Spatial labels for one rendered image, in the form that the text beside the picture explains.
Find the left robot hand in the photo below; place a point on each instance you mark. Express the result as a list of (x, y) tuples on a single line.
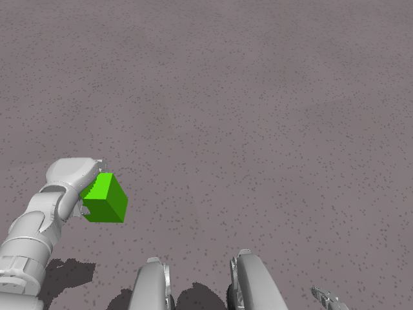
[(79, 173)]

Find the right robot hand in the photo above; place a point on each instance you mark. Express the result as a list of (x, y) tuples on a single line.
[(328, 299)]

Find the carton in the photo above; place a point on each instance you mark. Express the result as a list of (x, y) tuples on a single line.
[(105, 199)]

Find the left robot arm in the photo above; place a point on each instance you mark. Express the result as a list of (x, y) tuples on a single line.
[(25, 251)]

